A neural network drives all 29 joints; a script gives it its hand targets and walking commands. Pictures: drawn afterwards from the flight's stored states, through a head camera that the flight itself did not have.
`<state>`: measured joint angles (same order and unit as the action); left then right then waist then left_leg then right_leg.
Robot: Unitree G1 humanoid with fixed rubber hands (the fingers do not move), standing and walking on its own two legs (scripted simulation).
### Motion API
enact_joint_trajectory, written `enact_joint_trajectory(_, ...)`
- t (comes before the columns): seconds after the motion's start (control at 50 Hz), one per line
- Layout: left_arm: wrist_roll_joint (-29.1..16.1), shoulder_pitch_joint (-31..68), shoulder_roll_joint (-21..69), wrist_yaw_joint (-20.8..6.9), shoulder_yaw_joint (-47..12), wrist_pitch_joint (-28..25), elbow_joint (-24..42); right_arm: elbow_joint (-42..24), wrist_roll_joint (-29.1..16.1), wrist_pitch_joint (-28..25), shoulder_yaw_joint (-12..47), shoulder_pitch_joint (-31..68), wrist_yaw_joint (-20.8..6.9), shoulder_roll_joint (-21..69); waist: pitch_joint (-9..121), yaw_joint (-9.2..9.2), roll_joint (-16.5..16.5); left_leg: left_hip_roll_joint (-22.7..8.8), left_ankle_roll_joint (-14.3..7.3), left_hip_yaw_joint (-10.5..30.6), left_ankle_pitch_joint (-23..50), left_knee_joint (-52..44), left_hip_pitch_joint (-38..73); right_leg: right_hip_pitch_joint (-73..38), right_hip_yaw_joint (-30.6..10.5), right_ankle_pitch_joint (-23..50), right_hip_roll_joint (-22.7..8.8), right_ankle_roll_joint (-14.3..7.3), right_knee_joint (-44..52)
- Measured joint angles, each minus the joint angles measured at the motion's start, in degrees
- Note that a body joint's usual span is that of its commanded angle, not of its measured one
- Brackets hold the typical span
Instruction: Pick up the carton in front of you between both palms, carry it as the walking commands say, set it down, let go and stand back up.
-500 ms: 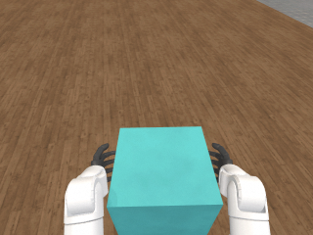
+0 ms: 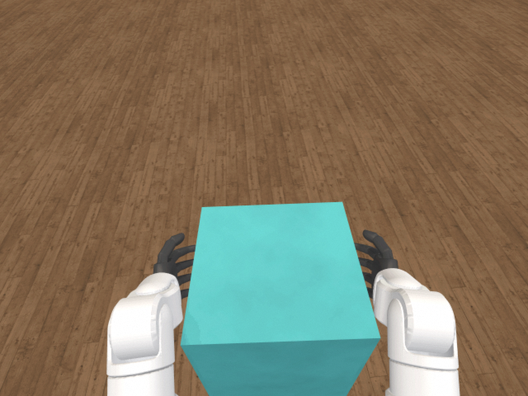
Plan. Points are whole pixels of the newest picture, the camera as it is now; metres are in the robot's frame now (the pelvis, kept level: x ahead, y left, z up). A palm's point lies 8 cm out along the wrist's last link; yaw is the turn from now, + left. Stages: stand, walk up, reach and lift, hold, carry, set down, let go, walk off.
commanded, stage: carry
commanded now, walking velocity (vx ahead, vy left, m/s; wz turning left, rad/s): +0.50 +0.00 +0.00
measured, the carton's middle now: (275, 306) +0.26 +0.00 +0.00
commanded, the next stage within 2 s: none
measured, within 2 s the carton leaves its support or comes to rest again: neither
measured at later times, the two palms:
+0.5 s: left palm (193, 147) +0.61 +0.17 +0.05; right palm (334, 148) +0.58 -0.13 +0.06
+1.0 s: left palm (212, 91) +0.80 +0.15 +0.08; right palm (331, 89) +0.79 -0.15 +0.07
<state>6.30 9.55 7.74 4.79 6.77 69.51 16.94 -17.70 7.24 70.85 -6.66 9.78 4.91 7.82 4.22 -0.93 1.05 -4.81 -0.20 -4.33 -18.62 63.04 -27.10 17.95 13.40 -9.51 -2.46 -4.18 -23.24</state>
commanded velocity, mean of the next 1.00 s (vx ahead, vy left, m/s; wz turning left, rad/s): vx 0.17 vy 0.00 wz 0.00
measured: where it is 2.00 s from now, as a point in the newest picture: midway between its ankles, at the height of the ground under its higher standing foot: (274, 341)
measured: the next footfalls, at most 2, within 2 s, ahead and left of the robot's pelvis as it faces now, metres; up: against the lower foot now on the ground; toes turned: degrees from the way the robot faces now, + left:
left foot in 0.34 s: +0.44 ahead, +0.12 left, +0.00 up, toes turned +9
right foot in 0.74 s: +0.58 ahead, -0.10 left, +0.00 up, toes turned +17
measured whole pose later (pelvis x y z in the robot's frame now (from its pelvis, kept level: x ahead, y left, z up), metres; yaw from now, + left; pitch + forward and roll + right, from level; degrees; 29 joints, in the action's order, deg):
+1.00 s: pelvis +0.52 +0.00 -0.01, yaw -1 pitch +5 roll -1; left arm 6.6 11.0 7.9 4.5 6.8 68.5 16.7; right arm -18.4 7.3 70.1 -7.4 10.4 4.8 7.8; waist 6.3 0.1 2.2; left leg -4.4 2.3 -6.8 -23.8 27.0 -6.3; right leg 21.4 12.8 -11.7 -1.7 -3.1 -28.6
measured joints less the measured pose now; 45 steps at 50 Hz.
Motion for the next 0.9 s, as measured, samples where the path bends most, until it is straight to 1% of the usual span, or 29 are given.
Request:
enact_joint_trajectory(0.08,-0.52,-0.71,-0.10,-0.04,0.19,-1.02,2.17,-1.50,-0.06,-1.15,1.15,-0.29,0.08,-0.13,-0.12,-0.21,-0.46,-1.11,0.84,-0.66,5.45,-9.85,-6.20,-6.30,-0.68,-0.92,0.60,0.39,5.80)
enact_joint_trajectory(0.16,-0.77,-0.58,-0.09,-0.07,-0.11,-1.03,4.02,-3.87,-0.19,-1.12,1.36,-0.59,0.20,-0.16,0.71,0.19,-0.56,-1.53,1.32,-1.89,11.01,-21.22,-7.96,-12.70,-1.23,-3.44,0.89,1.57,9.43)
enact_joint_trajectory(0.24,-0.41,-0.21,-0.04,-0.15,-0.66,-0.29,4.02,-4.59,-0.36,-0.44,0.92,-0.96,0.22,-0.21,1.99,0.74,-0.64,-0.58,0.40,-4.18,15.09,-29.52,-6.71,-19.10,-1.53,-7.86,0.78,3.50,10.82)
enact_joint_trajectory(0.3,0.08,-0.01,-0.02,-0.20,-0.81,0.45,3.31,-3.78,-0.52,0.04,0.53,-0.91,0.21,-0.22,2.47,0.72,-1.21,0.84,-0.81,-6.57,15.68,-34.32,-3.44,-23.18,-2.14,-12.93,0.08,5.36,8.89)
enact_joint_trajectory(0.32,0.25,0.05,-0.01,-0.22,-0.70,0.63,3.08,-3.23,-0.56,0.12,0.42,-0.62,0.20,-0.19,2.42,0.71,-1.47,1.56,-1.14,-7.71,14.91,-36.09,-1.40,-23.69,-2.31,-15.56,-0.56,5.98,5.88)
enact_joint_trajectory(0.34,0.37,0.12,-0.14,-0.24,-0.36,0.65,2.70,-2.14,-0.55,-0.15,0.52,-0.24,0.16,-0.12,2.32,0.87,-2.24,2.33,-2.03,-8.44,15.23,-36.15,-0.05,-22.83,-2.41,-18.59,-1.90,6.29,0.33)
enact_joint_trajectory(0.36,0.44,0.21,-0.19,-0.26,0.28,0.47,1.81,-0.35,-0.41,-0.82,0.72,0.17,0.09,-0.05,2.04,1.25,-3.35,2.86,-3.34,-9.17,13.76,-33.32,-0.27,-19.60,-3.20,-18.27,-3.69,6.20,-8.59)
enact_joint_trajectory(0.38,0.54,0.18,-0.17,-0.27,0.83,0.34,0.92,1.34,-0.30,-1.26,0.82,0.56,0.06,0.00,1.54,1.64,-3.53,2.86,-4.32,-9.45,11.66,-31.49,-0.16,-14.90,-5.66,-17.47,-3.74,6.04,-19.13)
enact_joint_trajectory(0.4,0.68,0.10,-0.07,-0.28,1.20,0.25,0.23,2.53,-0.27,-1.54,0.82,0.72,0.04,0.03,0.74,1.84,-3.31,2.70,-4.86,-9.49,10.16,-31.38,0.70,-9.86,-8.02,-17.22,-2.84,5.67,-28.93)
enact_joint_trajectory(0.42,0.81,-0.05,-0.05,-0.29,1.25,0.16,-0.18,3.18,-0.31,-1.77,0.80,0.63,0.02,0.03,-0.18,1.95,-2.96,2.51,-4.62,-9.39,9.77,-32.49,2.07,-5.16,-9.37,-16.83,-1.90,5.12,-36.45)
enact_joint_trajectory(0.44,0.91,-0.24,-0.09,-0.29,1.02,-0.02,-0.37,3.34,-0.41,-2.06,0.79,0.28,0.01,-0.01,-1.05,2.02,-2.66,2.43,-4.04,-9.21,10.02,-34.21,3.66,-1.06,-9.85,-15.81,-1.33,4.58,-40.87)
enact_joint_trajectory(0.46,0.96,-0.42,-0.13,-0.30,0.68,-0.29,-0.42,3.15,-0.53,-2.43,0.81,-0.23,0.01,-0.06,-1.80,2.07,-2.48,2.47,-4.06,-9.07,9.99,-36.15,5.34,2.37,-9.84,-14.37,-1.17,4.21,-42.24)
enact_joint_trajectory(0.48,0.97,-0.57,-0.15,-0.29,0.31,-0.63,-0.35,2.73,-0.65,-2.82,0.80,-0.75,0.00,-0.12,-2.42,2.09,-2.32,2.50,-4.14,-8.90,9.98,-38.07,6.95,5.22,-9.60,-12.88,-1.21,4.06,-41.37)
enact_joint_trajectory(0.52,0.95,-0.78,-0.16,-0.28,-0.46,-1.54,0.06,1.52,-0.91,-3.67,0.71,-1.65,-0.02,-0.24,-3.22,2.10,-1.99,2.45,-4.05,-8.42,9.99,-41.29,9.77,9.49,-9.01,-10.83,-1.35,4.29,-36.17)
enact_joint_trajectory(0.6,0.87,-1.58,-0.20,-0.22,-1.70,-3.21,1.64,-0.70,-1.35,-5.17,0.68,-2.80,-0.14,-0.34,-3.32,1.66,-1.94,2.39,-3.15,-7.51,8.45,-44.50,14.42,12.89,-7.79,-6.11,-1.32,5.11,-21.01)
enact_joint_trajectory(0.68,0.31,-2.45,-0.29,0.18,-1.98,-3.00,4.68,-3.01,-1.58,-5.04,1.26,-3.06,-0.24,-0.37,-2.45,0.95,-2.15,2.63,-1.70,-7.18,4.41,-43.82,18.68,11.18,-5.59,2.57,-0.75,5.38,-9.29)
enact_joint_trajectory(0.72,0.06,-2.24,-0.29,0.29,-1.80,-2.25,6.12,-4.24,-1.49,-4.37,1.50,-2.77,-0.26,-0.34,-1.67,0.67,-2.24,2.81,-0.78,-6.99,0.87,-40.90,20.20,7.73,-3.91,9.64,-0.50,5.44,-2.60)
enact_joint_trajectory(0.74,-0.01,-1.95,-0.25,0.31,-1.67,-1.86,6.49,-4.64,-1.39,-3.98,1.50,-2.49,-0.28,-0.35,-1.06,0.61,-2.22,2.88,-0.28,-6.79,-1.40,-38.62,20.59,5.58,-3.18,10.86,-0.56,4.47,-0.44)
enact_joint_trajectory(0.76,0.01,-1.55,-0.20,0.31,-1.64,-1.81,6.16,-4.57,-1.31,-3.54,1.12,-1.87,-0.31,-0.33,-0.40,0.47,-0.98,1.98,0.28,-6.49,-3.61,-36.00,20.31,4.64,-2.57,7.83,0.09,2.53,-0.67)
enact_joint_trajectory(0.78,0.02,-0.85,-0.13,0.29,-1.52,-1.74,5.32,-4.33,-1.15,-2.96,0.57,-1.19,-0.31,-0.28,0.04,0.54,0.48,0.99,0.85,-5.69,-4.35,-33.70,19.76,4.34,-1.99,5.02,0.78,1.27,-1.68)
enact_joint_trajectory(0.8,0.00,-0.10,-0.03,0.23,-1.35,-1.57,4.22,-4.05,-0.90,-2.37,0.09,-0.75,-0.30,-0.23,0.44,0.63,1.46,0.49,1.33,-4.75,-5.09,-31.96,19.25,4.15,-1.54,3.10,1.11,0.61,-2.50)
enact_joint_trajectory(0.82,0.00,0.50,0.05,0.14,-1.15,-1.35,3.13,-3.68,-0.62,-1.81,-0.25,-0.50,-0.29,-0.21,0.84,0.72,1.96,0.39,1.68,-3.88,-5.44,-31.58,19.03,3.88,-1.26,1.99,1.21,0.40,-2.82)
enact_joint_trajectory(0.84,0.05,0.95,0.12,0.03,-0.93,-1.08,2.17,-3.22,-0.37,-1.31,-0.50,-0.28,-0.28,-0.15,1.14,0.82,2.22,0.41,1.90,-3.16,-4.82,-32.88,19.13,3.54,-1.09,1.77,1.20,1.22,-2.80)
enact_joint_trajectory(0.9,0.24,1.35,0.18,-0.23,-0.45,-0.64,0.08,-1.63,0.13,-0.47,-0.71,0.06,-0.24,-0.12,2.04,1.03,2.21,0.41,2.04,-2.47,-4.53,-36.91,21.08,2.94,-0.83,0.11,1.29,0.95,-3.16)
